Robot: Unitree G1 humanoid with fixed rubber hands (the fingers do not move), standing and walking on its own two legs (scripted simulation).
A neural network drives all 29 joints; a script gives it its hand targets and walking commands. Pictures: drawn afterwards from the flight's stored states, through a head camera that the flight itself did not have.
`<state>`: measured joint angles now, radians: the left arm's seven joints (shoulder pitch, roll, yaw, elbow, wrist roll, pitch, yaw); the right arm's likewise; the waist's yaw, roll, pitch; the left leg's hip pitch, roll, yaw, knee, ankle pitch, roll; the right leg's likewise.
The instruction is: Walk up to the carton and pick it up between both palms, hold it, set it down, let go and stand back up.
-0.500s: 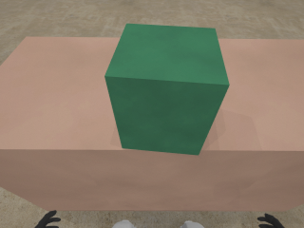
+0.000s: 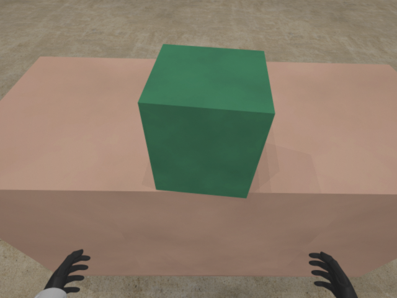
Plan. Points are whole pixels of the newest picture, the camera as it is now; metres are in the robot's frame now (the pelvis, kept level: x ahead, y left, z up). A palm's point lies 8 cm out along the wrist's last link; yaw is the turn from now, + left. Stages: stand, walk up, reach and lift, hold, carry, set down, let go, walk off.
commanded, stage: reach and lift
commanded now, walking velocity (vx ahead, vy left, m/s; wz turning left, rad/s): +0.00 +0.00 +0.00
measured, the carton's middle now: (206, 124) +0.45 +0.01 +0.12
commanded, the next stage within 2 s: none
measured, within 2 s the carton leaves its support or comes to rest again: neither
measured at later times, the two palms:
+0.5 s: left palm (65, 271) +0.17 +0.25 +0.04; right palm (353, 284) +0.16 -0.24 +0.03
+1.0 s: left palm (47, 253) +0.18 +0.25 +0.10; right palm (338, 280) +0.15 -0.17 +0.11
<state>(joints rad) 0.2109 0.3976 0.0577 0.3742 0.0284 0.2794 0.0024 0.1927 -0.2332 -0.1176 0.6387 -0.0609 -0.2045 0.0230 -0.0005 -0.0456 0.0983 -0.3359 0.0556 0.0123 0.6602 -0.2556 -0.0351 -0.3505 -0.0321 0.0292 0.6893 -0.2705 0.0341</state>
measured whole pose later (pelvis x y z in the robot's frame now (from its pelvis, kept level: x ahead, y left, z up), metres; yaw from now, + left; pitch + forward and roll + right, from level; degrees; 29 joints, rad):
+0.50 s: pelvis -0.05 -0.01 +0.01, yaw +2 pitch -8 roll +1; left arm 0.11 0.36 0.04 0.10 -0.09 0.37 -0.04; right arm 0.27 -0.19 -0.06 -0.03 0.03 0.27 -0.09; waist 0.00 -0.02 0.10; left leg -0.24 0.05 0.01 0.57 -0.19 0.00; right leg -0.20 0.02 0.04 0.65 -0.30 0.01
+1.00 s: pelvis -0.06 +0.02 +0.01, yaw +3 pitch -9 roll +0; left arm 0.05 0.35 0.00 -0.21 -0.15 0.49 0.01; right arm 0.30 -0.15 -0.03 -0.33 0.14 0.37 -0.15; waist 0.00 -0.08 0.10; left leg -0.22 -0.01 0.02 0.50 -0.13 0.01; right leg -0.18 -0.04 0.03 0.61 -0.25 0.00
